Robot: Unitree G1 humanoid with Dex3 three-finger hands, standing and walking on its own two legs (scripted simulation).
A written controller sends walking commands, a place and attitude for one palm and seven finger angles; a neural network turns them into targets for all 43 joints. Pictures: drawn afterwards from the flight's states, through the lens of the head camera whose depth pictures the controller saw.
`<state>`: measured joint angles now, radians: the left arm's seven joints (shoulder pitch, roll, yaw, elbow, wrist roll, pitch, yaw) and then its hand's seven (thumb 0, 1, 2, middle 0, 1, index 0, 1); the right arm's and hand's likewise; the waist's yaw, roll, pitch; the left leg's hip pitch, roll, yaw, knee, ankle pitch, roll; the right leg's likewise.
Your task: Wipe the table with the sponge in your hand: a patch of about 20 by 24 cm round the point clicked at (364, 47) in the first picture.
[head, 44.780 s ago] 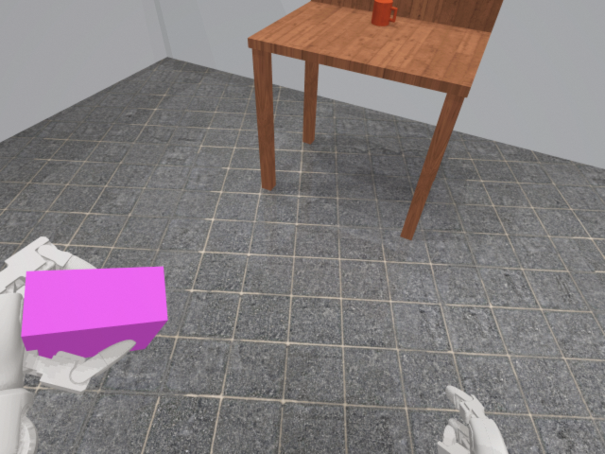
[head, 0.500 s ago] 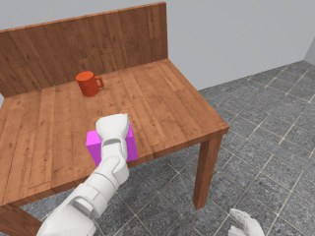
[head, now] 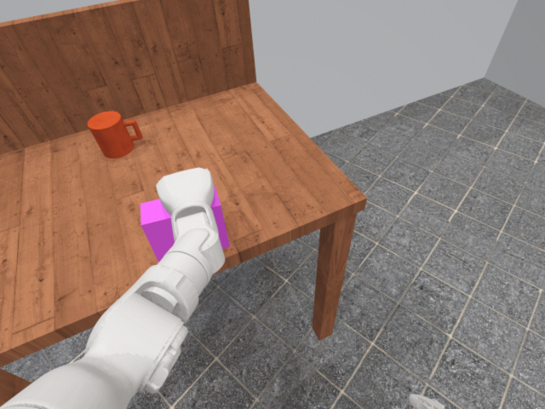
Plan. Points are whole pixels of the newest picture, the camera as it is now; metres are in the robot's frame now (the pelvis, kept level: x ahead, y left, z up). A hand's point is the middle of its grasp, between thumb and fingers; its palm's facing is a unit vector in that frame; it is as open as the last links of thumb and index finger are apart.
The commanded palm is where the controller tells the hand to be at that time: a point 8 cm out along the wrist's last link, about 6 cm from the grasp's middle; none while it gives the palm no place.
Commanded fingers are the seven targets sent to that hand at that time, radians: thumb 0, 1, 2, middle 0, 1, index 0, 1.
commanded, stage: wipe forward along the third lane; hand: left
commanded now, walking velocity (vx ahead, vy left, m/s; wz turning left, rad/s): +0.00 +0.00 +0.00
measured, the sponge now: (189, 232) +0.41 +0.16 +0.02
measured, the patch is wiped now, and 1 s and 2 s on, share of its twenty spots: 0.75 0.95 1.00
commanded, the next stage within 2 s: wipe back along the third lane in 1.36 s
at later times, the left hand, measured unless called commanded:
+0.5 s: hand (186, 196) +0.46 +0.16 +0.06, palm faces -0.08 -0.02 -1.00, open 9.7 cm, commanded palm +0.45 +0.17 +0.09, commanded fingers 0.00 0.10 1.30 -1.20 -1.60 -1.20 -1.60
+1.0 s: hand (174, 177) +0.51 +0.19 +0.06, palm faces -0.09 -0.01 -1.00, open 9.7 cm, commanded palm +0.50 +0.19 +0.09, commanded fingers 0.00 0.10 1.30 -1.20 -1.60 -1.20 -1.60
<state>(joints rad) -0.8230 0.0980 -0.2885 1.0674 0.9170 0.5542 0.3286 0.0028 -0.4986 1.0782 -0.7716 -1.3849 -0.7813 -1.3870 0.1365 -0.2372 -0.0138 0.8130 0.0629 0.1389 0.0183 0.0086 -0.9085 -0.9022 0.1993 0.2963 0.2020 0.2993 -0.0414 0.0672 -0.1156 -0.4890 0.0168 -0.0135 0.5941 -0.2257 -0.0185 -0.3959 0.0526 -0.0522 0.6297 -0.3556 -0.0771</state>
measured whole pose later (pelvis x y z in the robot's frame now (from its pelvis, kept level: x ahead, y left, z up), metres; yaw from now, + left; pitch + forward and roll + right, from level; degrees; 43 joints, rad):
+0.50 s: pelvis +0.01 +0.00 +0.00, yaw -1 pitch +11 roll +0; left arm -0.92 0.21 -0.18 1.18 0.95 0.52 0.31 0.00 -0.51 1.08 -0.78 -1.37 -0.79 -1.38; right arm 0.20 -0.26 -0.02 0.79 0.06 0.13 0.02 0.01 -0.91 -0.90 0.20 0.30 0.20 0.30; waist -0.10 0.06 -0.14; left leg -0.57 0.04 0.00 0.63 -0.25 -0.01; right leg -0.47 0.07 -0.04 0.63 -0.35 -0.08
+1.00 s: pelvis +0.01 +0.03 -0.01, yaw -3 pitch +16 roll -2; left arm -1.10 0.30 -0.13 1.34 0.99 0.52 0.31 0.01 -0.50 1.08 -0.78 -1.38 -0.79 -1.38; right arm 0.27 -0.25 -0.02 0.80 0.04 0.11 0.03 0.01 -0.91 -0.90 0.20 0.30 0.20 0.30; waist -0.16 0.06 -0.15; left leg -0.71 0.04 0.01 0.70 -0.28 0.01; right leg -0.59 0.07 -0.02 0.66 -0.36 -0.04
